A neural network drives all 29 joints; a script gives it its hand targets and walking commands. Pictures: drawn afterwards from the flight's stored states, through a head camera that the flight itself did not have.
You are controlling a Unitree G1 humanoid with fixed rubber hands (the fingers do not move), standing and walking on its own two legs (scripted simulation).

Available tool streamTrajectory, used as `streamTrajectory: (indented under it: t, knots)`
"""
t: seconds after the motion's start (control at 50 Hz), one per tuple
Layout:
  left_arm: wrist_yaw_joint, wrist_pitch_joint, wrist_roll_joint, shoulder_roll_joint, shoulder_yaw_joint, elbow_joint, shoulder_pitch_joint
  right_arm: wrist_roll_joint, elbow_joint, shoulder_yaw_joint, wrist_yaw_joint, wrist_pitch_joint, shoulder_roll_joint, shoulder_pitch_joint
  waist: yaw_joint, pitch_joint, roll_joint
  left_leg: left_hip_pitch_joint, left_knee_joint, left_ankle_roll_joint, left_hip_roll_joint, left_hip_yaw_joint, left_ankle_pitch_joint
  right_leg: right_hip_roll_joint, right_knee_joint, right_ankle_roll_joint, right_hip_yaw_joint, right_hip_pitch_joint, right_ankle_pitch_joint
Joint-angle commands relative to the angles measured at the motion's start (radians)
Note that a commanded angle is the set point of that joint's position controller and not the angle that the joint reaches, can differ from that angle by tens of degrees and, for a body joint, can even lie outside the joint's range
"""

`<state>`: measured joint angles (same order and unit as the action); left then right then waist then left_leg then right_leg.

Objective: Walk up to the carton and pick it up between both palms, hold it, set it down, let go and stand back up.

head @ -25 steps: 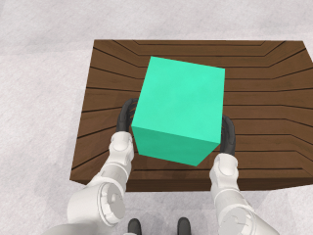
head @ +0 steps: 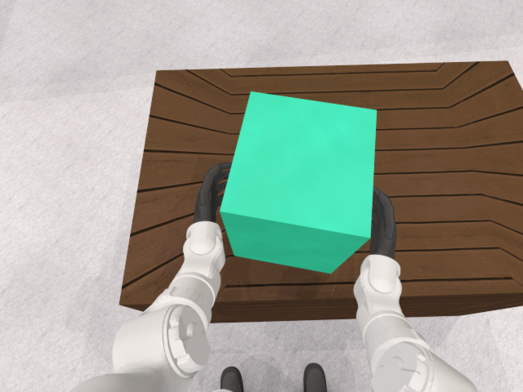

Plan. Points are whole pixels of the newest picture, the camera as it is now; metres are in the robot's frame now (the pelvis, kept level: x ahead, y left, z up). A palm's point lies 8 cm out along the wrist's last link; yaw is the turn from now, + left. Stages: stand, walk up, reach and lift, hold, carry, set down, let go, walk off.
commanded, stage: set down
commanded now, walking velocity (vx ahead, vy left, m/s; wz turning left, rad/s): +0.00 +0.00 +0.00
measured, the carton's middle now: (295, 193) +0.44 -0.05 -0.07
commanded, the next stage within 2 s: none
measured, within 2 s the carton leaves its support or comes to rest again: neither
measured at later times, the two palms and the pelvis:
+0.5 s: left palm (204, 216) +0.40 +0.11 -0.05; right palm (379, 241) +0.34 -0.17 -0.05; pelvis -0.01 +0.00 -0.01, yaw +0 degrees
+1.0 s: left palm (200, 211) +0.40 +0.11 -0.04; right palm (379, 241) +0.34 -0.17 -0.05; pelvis -0.01 +0.01 -0.02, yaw -1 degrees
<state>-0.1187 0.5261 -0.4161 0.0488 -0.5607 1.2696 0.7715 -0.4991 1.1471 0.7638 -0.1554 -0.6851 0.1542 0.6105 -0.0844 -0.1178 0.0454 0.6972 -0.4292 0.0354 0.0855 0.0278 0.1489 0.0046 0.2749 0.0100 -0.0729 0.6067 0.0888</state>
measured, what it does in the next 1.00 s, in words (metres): stands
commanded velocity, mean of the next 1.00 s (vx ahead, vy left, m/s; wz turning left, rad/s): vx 0.00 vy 0.00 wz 0.00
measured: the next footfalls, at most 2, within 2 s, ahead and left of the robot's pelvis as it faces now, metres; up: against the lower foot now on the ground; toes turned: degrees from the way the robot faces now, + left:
none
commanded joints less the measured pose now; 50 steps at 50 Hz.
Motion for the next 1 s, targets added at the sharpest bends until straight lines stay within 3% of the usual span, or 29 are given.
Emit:
streamTrajectory:
  t: [0.0, 0.02, 0.06, 0.08, 0.1, 0.14, 0.16, 0.18, 0.2, 0.26, 0.32, 0.34, 0.4, 0.44, 0.46, 0.52, 0.56, 0.62, 0.64, 0.66, 0.68, 0.72, 0.78, 0.8, 0.82, 0.86, 0.88, 0.94, 0.98]
  knots:
    - [0.136, 0.052, -0.144, 0.388, 0.226, 0.011, 0.393, -0.157, 0.151, -0.220, 0.130, 0.000, 0.371, 0.372, -0.040, -0.540, 0.023, -0.451, -0.112, 0.038, -0.057, 0.027, -0.408, -0.041, 0.084, -0.006, -0.079, -0.088, -0.256]
    - [0.136, 0.049, -0.158, 0.423, 0.207, 0.011, 0.389, -0.165, 0.131, -0.214, 0.133, -0.006, 0.394, 0.386, -0.009, -0.547, 0.015, -0.429, -0.107, 0.036, -0.059, 0.030, -0.404, -0.040, 0.086, -0.016, -0.070, -0.109, -0.245]
    - [0.134, 0.036, -0.148, 0.426, 0.210, 0.016, 0.393, -0.163, 0.146, -0.205, 0.131, 0.015, 0.401, 0.379, -0.027, -0.489, 0.001, -0.434, -0.101, 0.021, -0.060, 0.019, -0.305, -0.035, 0.088, -0.017, -0.067, -0.069, -0.185]
    - [0.117, 0.049, -0.133, 0.358, 0.222, 0.001, 0.393, -0.142, 0.149, -0.198, 0.132, 0.001, 0.303, 0.397, -0.018, -0.573, 0.033, -0.417, -0.114, 0.038, -0.056, 0.029, -0.376, -0.039, 0.111, -0.021, -0.068, -0.085, -0.232]
    - [0.117, 0.033, -0.143, 0.361, 0.185, 0.016, 0.389, -0.129, 0.110, -0.216, 0.134, 0.011, 0.333, 0.418, 0.023, -0.537, 0.018, -0.423, -0.109, 0.027, -0.056, 0.023, -0.331, -0.038, 0.107, -0.019, -0.055, -0.062, -0.188]
    - [0.094, 0.041, -0.123, 0.386, 0.232, -0.057, 0.349, -0.105, 0.150, -0.205, 0.120, -0.008, 0.311, 0.378, -0.007, -0.578, 0.063, -0.496, -0.124, 0.053, -0.050, 0.012, -0.461, -0.051, 0.091, -0.022, -0.075, -0.033, -0.235]
    - [0.083, 0.039, -0.096, 0.327, 0.232, -0.012, 0.351, -0.091, 0.151, -0.214, 0.112, -0.006, 0.251, 0.374, -0.009, -0.594, 0.055, -0.498, -0.140, 0.058, -0.051, 0.019, -0.491, -0.053, 0.100, -0.021, -0.071, -0.013, -0.244]
    - [0.075, 0.040, -0.113, 0.249, 0.192, -0.008, 0.338, -0.066, 0.152, -0.204, 0.113, -0.012, 0.179, 0.379, 0.005, -0.613, 0.078, -0.487, -0.145, 0.065, -0.056, 0.019, -0.477, -0.054, 0.108, -0.027, -0.063, -0.008, -0.233]
    - [0.079, 0.032, -0.108, 0.293, 0.220, -0.034, 0.369, -0.078, 0.134, -0.189, 0.107, -0.007, 0.251, 0.383, -0.020, -0.582, 0.069, -0.456, -0.141, 0.054, -0.061, 0.017, -0.423, -0.049, 0.098, -0.020, -0.057, -0.011, -0.214]
    - [0.075, 0.042, -0.073, 0.262, 0.213, -0.046, 0.353, -0.058, 0.172, -0.202, 0.102, -0.003, 0.225, 0.350, -0.018, -0.615, 0.049, -0.410, -0.149, 0.044, -0.067, 0.029, -0.412, -0.046, 0.125, -0.016, -0.045, -0.028, -0.233]
    - [0.061, 0.049, -0.062, 0.222, 0.225, -0.049, 0.357, -0.056, 0.171, -0.189, 0.088, -0.019, 0.158, 0.367, -0.034, -0.641, 0.066, -0.447, -0.184, 0.071, -0.056, 0.020, -0.499, -0.058, 0.135, -0.018, -0.058, 0.018, -0.252]
    - [0.059, 0.040, -0.062, 0.212, 0.217, -0.043, 0.380, -0.041, 0.211, -0.165, 0.074, -0.015, 0.152, 0.369, -0.039, -0.613, 0.061, -0.425, -0.171, 0.066, -0.066, 0.024, -0.465, -0.056, 0.119, -0.019, -0.055, -0.002, -0.230]
    - [0.056, 0.025, -0.034, 0.152, 0.198, -0.020, 0.375, 0.012, 0.200, -0.216, 0.073, -0.006, 0.111, 0.364, 0.001, -0.614, 0.047, -0.385, -0.163, 0.047, -0.076, 0.031, -0.385, -0.052, 0.138, -0.014, -0.033, -0.008, -0.208]
    - [0.059, 0.029, -0.037, 0.249, 0.212, -0.024, 0.381, -0.009, 0.197, -0.207, 0.077, -0.001, 0.214, 0.372, -0.021, -0.608, 0.038, -0.385, -0.157, 0.031, -0.079, 0.030, -0.358, -0.044, 0.150, -0.001, -0.037, 0.020, -0.209]
    - [0.052, 0.029, -0.027, 0.172, 0.221, -0.020, 0.396, 0.010, 0.212, -0.194, 0.073, -0.002, 0.111, 0.379, -0.034, -0.635, 0.035, -0.384, -0.169, 0.042, -0.076, 0.029, -0.366, -0.051, 0.149, -0.012, -0.033, 0.010, -0.206]
    - [0.046, 0.033, -0.001, 0.133, 0.217, -0.019, 0.415, 0.020, 0.182, -0.197, 0.067, 0.001, 0.082, 0.398, -0.003, -0.662, 0.039, -0.322, -0.162, 0.034, -0.080, 0.035, -0.285, -0.050, 0.171, -0.017, -0.032, 0.010, -0.175]
    - [0.033, 0.032, 0.026, 0.133, 0.256, -0.033, 0.436, 0.035, 0.207, -0.173, 0.064, 0.004, 0.046, 0.408, -0.031, -0.666, 0.074, -0.369, -0.166, 0.044, -0.082, 0.016, -0.254, -0.050, 0.171, -0.014, -0.036, 0.069, -0.136]
    - [0.025, 0.011, 0.066, -0.050, 0.219, 0.034, 0.411, 0.109, 0.240, -0.214, 0.026, 0.021, -0.094, 0.364, -0.027, -0.615, 0.032, -0.298, -0.172, 0.032, -0.099, 0.037, -0.211, -0.052, 0.171, -0.008, -0.011, -0.003, -0.143]
    - [0.015, 0.008, 0.101, -0.072, 0.224, 0.035, 0.421, 0.141, 0.209, -0.246, 0.021, 0.023, -0.121, 0.389, -0.008, -0.644, 0.041, -0.292, -0.172, 0.028, -0.104, 0.046, -0.206, -0.049, 0.181, -0.005, -0.001, -0.005, -0.140]
    - [0.006, 0.005, 0.140, -0.103, 0.266, 0.028, 0.478, 0.162, 0.210, -0.241, 0.013, 0.032, -0.160, 0.435, -0.035, -0.672, 0.048, -0.289, -0.186, 0.031, -0.098, 0.037, -0.167, -0.045, 0.200, -0.004, 0.000, 0.050, -0.130]
    - [0.010, -0.002, 0.138, -0.011, 0.301, 0.016, 0.470, 0.170, 0.241, -0.240, 0.013, 0.025, -0.089, 0.434, -0.037, -0.672, 0.069, -0.310, -0.181, 0.039, -0.102, 0.040, -0.184, -0.049, 0.189, -0.011, -0.017, 0.071, -0.115]
    - [-0.003, 0.017, 0.194, -0.080, 0.309, 0.015, 0.493, 0.215, 0.209, -0.265, 0.005, 0.014, -0.151, 0.449, -0.038, -0.708, 0.046, -0.298, -0.197, 0.044, -0.108, 0.042, -0.181, -0.051, 0.207, -0.003, -0.011, 0.072, -0.125]
    - [-0.015, 0.008, 0.246, -0.137, 0.354, 0.063, 0.533, 0.268, 0.238, -0.279, -0.008, 0.015, -0.229, 0.515, -0.051, -0.757, 0.083, -0.297, -0.236, 0.060, -0.105, 0.029, -0.194, -0.056, 0.241, -0.010, -0.011, 0.118, -0.140]
    - [-0.021, 0.012, 0.246, -0.160, 0.336, 0.073, 0.521, 0.302, 0.218, -0.315, -0.010, -0.001, -0.250, 0.506, -0.027, -0.808, 0.093, -0.321, -0.257, 0.072, -0.106, 0.040, -0.292, -0.067, 0.253, -0.008, -0.006, 0.092, -0.197]
    - [-0.005, -0.001, 0.264, -0.148, 0.331, 0.137, 0.475, 0.333, 0.276, -0.376, -0.010, 0.002, -0.225, 0.489, 0.007, -0.730, 0.049, -0.287, -0.259, 0.067, -0.112, 0.045, -0.299, -0.060, 0.246, -0.005, -0.002, 0.061, -0.202]
    - [-0.009, 0.011, 0.300, -0.166, 0.371, 0.143, 0.518, 0.370, 0.265, -0.380, -0.003, 0.008, -0.280, 0.541, -0.012, -0.773, 0.053, -0.306, -0.273, 0.070, -0.101, 0.030, -0.305, -0.065, 0.271, -0.005, -0.004, 0.118, -0.190]
    - [-0.008, 0.013, 0.290, -0.173, 0.388, 0.155, 0.515, 0.372, 0.310, -0.356, -0.011, 0.004, -0.286, 0.503, -0.050, -0.749, 0.079, -0.320, -0.276, 0.081, -0.106, 0.030, -0.326, -0.063, 0.266, -0.003, -0.016, 0.120, -0.218]
    - [0.002, 0.039, 0.307, -0.174, 0.370, 0.135, 0.482, 0.405, 0.266, -0.434, -0.010, -0.033, -0.265, 0.505, -0.004, -0.797, 0.061, -0.292, -0.307, 0.078, -0.103, 0.034, -0.371, -0.063, 0.305, 0.011, -0.013, 0.106, -0.257]
    - [0.002, 0.037, 0.345, -0.187, 0.401, 0.159, 0.470, 0.439, 0.265, -0.443, -0.010, -0.037, -0.298, 0.521, -0.029, -0.770, 0.066, -0.307, -0.293, 0.078, -0.108, 0.025, -0.325, -0.068, 0.296, 0.003, -0.015, 0.099, -0.221]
